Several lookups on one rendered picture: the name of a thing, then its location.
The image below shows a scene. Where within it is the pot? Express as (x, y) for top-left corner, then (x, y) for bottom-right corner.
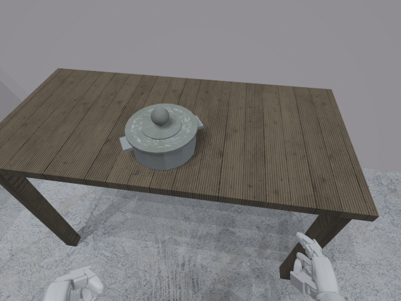
(119, 116), (204, 171)

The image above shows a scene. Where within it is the robot right hand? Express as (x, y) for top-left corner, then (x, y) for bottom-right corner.
(290, 232), (340, 300)

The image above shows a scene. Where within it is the lid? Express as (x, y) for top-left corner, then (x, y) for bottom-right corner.
(125, 103), (198, 155)

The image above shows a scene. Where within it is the knob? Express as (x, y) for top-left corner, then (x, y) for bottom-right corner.
(151, 107), (169, 125)

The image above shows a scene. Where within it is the robot left hand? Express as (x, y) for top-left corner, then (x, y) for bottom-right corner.
(43, 266), (104, 301)

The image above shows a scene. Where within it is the table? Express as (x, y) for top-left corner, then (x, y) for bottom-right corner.
(0, 68), (379, 280)

